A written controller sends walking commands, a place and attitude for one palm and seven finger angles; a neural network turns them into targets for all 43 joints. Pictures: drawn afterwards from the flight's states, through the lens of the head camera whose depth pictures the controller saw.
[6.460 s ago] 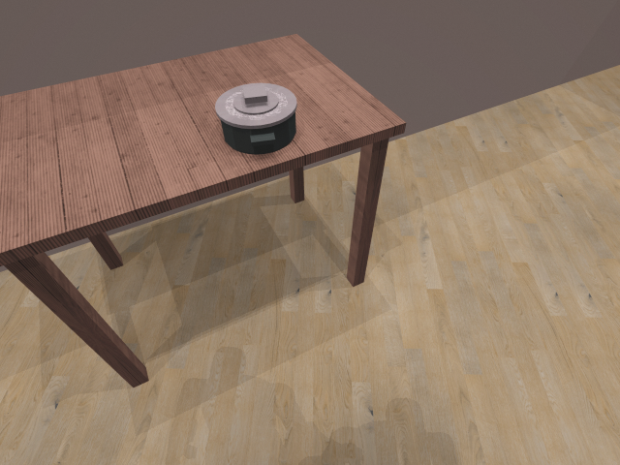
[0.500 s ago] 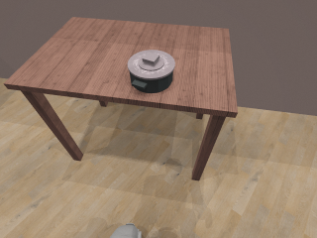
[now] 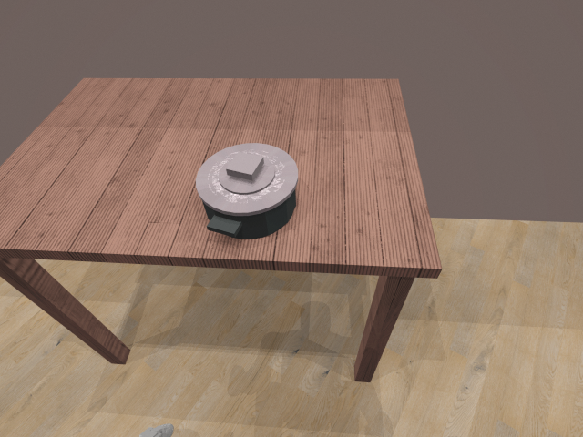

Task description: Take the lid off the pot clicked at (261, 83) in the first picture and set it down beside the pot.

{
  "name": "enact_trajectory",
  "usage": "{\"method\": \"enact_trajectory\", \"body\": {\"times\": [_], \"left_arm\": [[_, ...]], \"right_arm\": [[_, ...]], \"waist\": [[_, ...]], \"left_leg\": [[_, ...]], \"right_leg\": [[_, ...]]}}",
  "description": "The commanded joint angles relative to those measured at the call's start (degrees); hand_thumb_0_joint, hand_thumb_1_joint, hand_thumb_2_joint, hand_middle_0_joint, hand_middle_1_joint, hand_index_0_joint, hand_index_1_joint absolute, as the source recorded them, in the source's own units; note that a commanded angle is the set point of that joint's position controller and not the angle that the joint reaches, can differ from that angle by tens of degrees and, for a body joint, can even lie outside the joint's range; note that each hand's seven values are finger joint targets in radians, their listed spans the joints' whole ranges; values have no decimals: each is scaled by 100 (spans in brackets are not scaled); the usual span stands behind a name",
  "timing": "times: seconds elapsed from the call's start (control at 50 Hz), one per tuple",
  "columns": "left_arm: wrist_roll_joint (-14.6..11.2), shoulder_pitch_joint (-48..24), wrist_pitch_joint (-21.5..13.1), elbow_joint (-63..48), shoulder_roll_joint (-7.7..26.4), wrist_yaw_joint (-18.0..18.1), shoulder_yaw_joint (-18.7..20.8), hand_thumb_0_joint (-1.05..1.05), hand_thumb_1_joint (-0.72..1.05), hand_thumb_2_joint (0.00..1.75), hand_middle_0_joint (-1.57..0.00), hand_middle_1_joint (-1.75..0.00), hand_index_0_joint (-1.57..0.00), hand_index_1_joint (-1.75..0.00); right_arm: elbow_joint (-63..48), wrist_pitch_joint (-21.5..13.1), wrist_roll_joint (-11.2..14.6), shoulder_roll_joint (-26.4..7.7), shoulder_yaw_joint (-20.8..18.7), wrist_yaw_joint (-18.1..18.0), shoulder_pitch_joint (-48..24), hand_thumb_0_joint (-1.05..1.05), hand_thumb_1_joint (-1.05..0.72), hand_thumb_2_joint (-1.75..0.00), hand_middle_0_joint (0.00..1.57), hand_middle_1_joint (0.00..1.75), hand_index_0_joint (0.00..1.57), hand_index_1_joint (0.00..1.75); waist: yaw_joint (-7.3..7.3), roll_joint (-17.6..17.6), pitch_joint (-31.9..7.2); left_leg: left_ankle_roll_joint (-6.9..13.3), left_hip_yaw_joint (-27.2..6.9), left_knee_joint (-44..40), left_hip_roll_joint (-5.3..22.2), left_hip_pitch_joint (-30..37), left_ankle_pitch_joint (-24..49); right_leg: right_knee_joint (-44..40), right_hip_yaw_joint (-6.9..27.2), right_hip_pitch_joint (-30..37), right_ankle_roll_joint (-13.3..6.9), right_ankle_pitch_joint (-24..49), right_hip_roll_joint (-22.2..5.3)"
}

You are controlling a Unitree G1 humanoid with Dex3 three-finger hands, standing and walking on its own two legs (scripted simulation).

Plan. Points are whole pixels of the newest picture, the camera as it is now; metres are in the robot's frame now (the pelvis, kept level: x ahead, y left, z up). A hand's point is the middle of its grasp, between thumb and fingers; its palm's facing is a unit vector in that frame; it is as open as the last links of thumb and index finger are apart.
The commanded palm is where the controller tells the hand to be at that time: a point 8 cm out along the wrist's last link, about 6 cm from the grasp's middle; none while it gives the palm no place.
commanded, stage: come to a stop and stand still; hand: left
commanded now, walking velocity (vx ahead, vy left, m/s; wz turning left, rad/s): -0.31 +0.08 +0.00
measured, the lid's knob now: (245, 165) +0.53 +0.11 +0.07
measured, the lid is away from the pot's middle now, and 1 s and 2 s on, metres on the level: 0.00 0.00 0.00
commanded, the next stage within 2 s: look again from close up in 0.88 s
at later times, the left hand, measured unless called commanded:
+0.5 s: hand out of the picture +0.09 +0.21 -0.16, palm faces +0.02 -0.97 -0.24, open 7.4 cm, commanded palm none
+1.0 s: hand out of the picture +0.03 +0.19 -0.17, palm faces -0.03 -0.98 -0.20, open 7.4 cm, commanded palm none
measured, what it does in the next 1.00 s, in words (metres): steps on the spot: left foot, then right foot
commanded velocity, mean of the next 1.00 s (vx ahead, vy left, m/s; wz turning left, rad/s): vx -0.08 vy -0.01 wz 0.00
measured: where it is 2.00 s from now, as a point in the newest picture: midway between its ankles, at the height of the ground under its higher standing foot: outside the picture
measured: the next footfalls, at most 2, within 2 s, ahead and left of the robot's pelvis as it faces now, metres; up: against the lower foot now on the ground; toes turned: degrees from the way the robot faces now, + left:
left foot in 0.22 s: +0.11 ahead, +0.10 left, +0.00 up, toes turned +0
right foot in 0.54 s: +0.04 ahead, -0.12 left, +0.00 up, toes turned +0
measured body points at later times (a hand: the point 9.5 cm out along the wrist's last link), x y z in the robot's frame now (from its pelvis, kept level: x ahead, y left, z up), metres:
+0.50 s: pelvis +0.04 +0.02 +0.01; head +0.08 +0.02 +0.46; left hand +0.09 +0.26 -0.14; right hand +0.12 -0.22 -0.14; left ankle +0.09 +0.13 -0.73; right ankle -0.01 -0.11 -0.69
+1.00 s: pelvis +0.01 +0.01 +0.00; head +0.02 +0.02 +0.45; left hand +0.04 +0.24 -0.15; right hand +0.04 -0.23 -0.14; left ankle +0.07 +0.10 -0.73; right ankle +0.00 -0.12 -0.73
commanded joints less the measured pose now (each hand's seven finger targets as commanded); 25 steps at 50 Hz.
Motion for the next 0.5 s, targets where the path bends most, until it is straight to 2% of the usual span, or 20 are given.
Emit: {"method": "enact_trajectory", "body": {"times": [0.0, 0.02, 0.04, 0.06, 0.12, 0.16, 0.18, 0.2, 0.22, 0.24, 0.26, 0.28, 0.3, 0.32, 0.34, 0.4, 0.42, 0.44, 0.46, 0.48], "left_arm": [[-52, 785, 49, 39, 834, 192, 174, 0, 90, 90, -20, -30, -20, -30], [-56, 526, 80, -29, 781, 214, 157, 0, 90, 90, -20, -30, -20, -30], [-46, 398, 98, -39, 772, 225, 119, 0, 90, 90, -20, -30, -20, -30], [-37, 380, 121, -8, 794, 232, 106, 0, 90, 90, -20, -30, -20, -30], [-65, 396, 244, 53, 917, 266, 146, 0, 90, 90, -20, -30, -20, -30], [-97, 386, 329, 62, 968, 280, 173, 0, 90, 90, -20, -30, -20, -30], [-105, 417, 373, 44, 921, 278, 180, 0, 90, 90, -20, -30, -20, -30], [-118, 552, 424, -5, 759, 271, 157, 0, 90, 90, -20, -30, -20, -30], [-126, 672, 454, -14, 632, 286, 98, 0, 90, 90, -20, -30, -20, -30], [-142, 611, 493, -26, 588, 296, 80, 0, 90, 90, -20, -30, -20, -30], [-144, 538, 542, 6, 690, 311, 104, 0, 90, 90, -20, -30, -20, -30], [-146, 531, 545, 50, 705, 303, 131, 0, 90, 90, -20, -30, -20, -30], [-148, 553, 538, 77, 677, 287, 133, 0, 90, 90, -20, -30, -20, -30], [-155, 546, 530, 82, 633, 262, 109, 0, 90, 90, -20, -30, -20, -30], [-149, 502, 539, 64, 581, 250, 103, 0, 90, 90, -20, -30, -20, -30], [-131, 544, 569, 22, 564, 230, 104, 0, 90, 90, -20, -30, -20, -30], [-130, 579, 553, 29, 539, 218, 72, 0, 90, 90, -20, -30, -20, -30], [-131, 692, 540, 41, 507, 216, 61, 0, 90, 90, -20, -30, -20, -30], [-117, 796, 523, 95, 525, 218, 52, 0, 90, 90, -20, -30, -20, -30], [-64, 1270, 380, 145, 608, 367, -67, 0, 90, 90, -20, -30, -20, -30]], "right_arm": [[-481, -114, 37, -293, 5, -28, -222, 0, -90, -90, 20, 30, 20, 30], [-390, -56, 58, -155, 33, -43, -63, 0, -90, -90, 20, 30, 20, 30], [-328, 2, 77, -53, 73, -50, 22, 0, -90, -90, 20, 30, 20, 30], [-304, 45, 96, 26, 96, -55, 59, 0, -90, -90, 20, 30, 20, 30], [-321, 122, 118, -13, 53, -75, 31, 0, -90, -90, 20, 30, 20, 30], [-330, 143, 88, -112, 2, -86, 45, 0, -90, -90, 20, 30, 20, 30], [-340, 124, 70, -259, -24, -89, 95, 0, -90, -90, 20, 30, 20, 30], [-425, 95, 36, -542, -70, -98, 29, 0, -90, -90, 20, 30, 20, 30], [-518, 103, 32, -806, -104, -105, -37, 0, -90, -90, 20, 30, 20, 30], [-543, 93, 38, -875, -106, -151, -118, 0, -90, -90, 20, 30, 20, 30], [-546, 101, 22, -836, -84, -208, -173, 0, -90, -90, 20, 30, 20, 30], [-594, 106, 8, -777, -67, -237, -336, 0, -90, -90, 20, 30, 20, 30], [-646, 122, -1, -796, -76, -240, -476, 0, -90, -90, 20, 30, 20, 30], [-702, 128, -2, -838, -97, -238, -546, 0, -90, -90, 20, 30, 20, 30], [-717, 139, -7, -930, -128, -232, -569, 0, -90, -90, 20, 30, 20, 30], [-716, 176, 0, -898, -148, -206, -597, 0, -90, -90, 20, 30, 20, 30], [-726, 170, 0, -882, -145, -193, -662, 0, -90, -90, 20, 30, 20, 30], [-725, 169, -6, -907, -156, -167, -710, 0, -90, -90, 20, 30, 20, 30], [-708, 174, 7, -891, -155, -141, -721, 0, -90, -90, 20, 30, 20, 30], [-992, 83, 125, -1195, -269, -159, -1028, 0, -90, -90, 20, 30, 20, 30]], "waist": [[234, -889, -296], [133, -812, -411], [58, -784, -423], [49, -912, -447], [102, -1172, -563], [41, -1072, -428], [29, -829, -463], [108, 59, -485], [136, 489, -558], [82, 1300, -504], [36, 1331, -476], [87, 1124, -499], [107, 916, -584], [105, 336, -637], [83, 288, -664], [38, 697, -775], [66, 608, -694], [97, 722, -740], [112, 678, -735], [430, -54, -772]], "left_leg": [[-142, -533, 1411, 285, -1591, 144], [-187, -471, 1029, 234, -1176, 239], [-240, -377, 620, 165, -829, 343], [-281, -281, 213, 83, -615, 471], [-313, -144, -824, -68, -266, 1080], [-308, -125, -1661, -59, 182, 1949], [-233, -307, -2012, 147, 511, 2838], [62, -952, -2138, 818, 784, 4416], [469, -1387, -2352, 1389, 671, 5277], [886, -1834, -2638, 1693, 601, 6071], [1107, -1905, -2662, 1764, 429, 6115], [1182, -1792, -2515, 1706, 539, 6179], [1172, -1644, -2380, 1612, 767, 6144], [1208, -1655, -2298, 1635, 932, 6080], [1166, -1557, -2330, 1587, 962, 5864], [1037, -1436, -2481, 1424, 912, 4887], [1012, -1441, -2532, 1421, 786, 4552], [942, -1425, -2579, 1385, 725, 4122], [847, -1375, -2582, 1277, 612, 3648], [385, -908, -975, 1109, 1046, 4587]], "right_leg": [[-1892, 1863, 1416, -1050, 2401, -1749], [-1699, 1351, 1197, -980, 3164, -1533], [-1596, 1047, 980, -911, 3656, -1397], [-1526, 910, 916, -864, 3882, -1303], [-1166, 755, 1124, -708, 3692, -1078], [-858, 799, 886, -471, 3151, -1031], [-569, 757, 693, -282, 2631, -880], [-205, 502, 323, 27, 1528, -458], [162, 236, 400, 234, -60, -34], [984, 291, 159, 354, -1565, 195], [1731, 647, 112, 326, -2048, 193], [2045, 843, -61, 290, -1985, 152], [2108, 869, -197, 300, -1866, 173], [2042, 824, -295, 310, -1835, 194], [1959, 817, -286, 341, -1732, 181], [1493, 733, -51, 343, -1560, 194], [1139, 696, 109, 307, -1523, 160], [689, 639, 301, 291, -1339, 134], [231, 533, 559, 294, -993, 167], [-1238, 1048, 81, 246, -75, -74]]}}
